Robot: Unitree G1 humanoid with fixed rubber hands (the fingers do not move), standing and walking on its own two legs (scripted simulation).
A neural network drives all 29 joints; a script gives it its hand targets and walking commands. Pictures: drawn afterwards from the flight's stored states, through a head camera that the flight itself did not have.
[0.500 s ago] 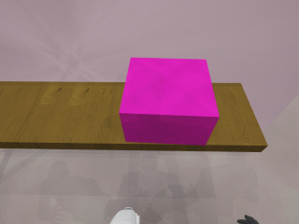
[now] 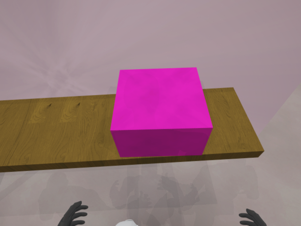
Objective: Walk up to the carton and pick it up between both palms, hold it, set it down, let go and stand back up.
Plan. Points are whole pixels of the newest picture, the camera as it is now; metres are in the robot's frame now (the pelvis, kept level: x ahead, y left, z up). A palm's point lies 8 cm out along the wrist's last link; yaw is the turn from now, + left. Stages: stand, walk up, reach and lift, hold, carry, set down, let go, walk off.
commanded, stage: walk up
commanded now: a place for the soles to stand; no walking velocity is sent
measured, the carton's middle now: (159, 111) +0.48 +0.00 -0.02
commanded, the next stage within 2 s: reach and lift in 1.52 s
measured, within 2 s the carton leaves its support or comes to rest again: neither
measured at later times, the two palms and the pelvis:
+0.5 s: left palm out of the picture +0.08 +0.26 -0.10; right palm out of the picture +0.09 -0.24 -0.10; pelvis +0.02 +0.01 +0.01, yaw +0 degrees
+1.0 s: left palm out of the picture +0.13 +0.28 -0.10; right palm out of the picture +0.15 -0.23 -0.10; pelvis +0.06 +0.03 +0.01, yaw -1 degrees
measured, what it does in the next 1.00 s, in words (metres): shifts its weight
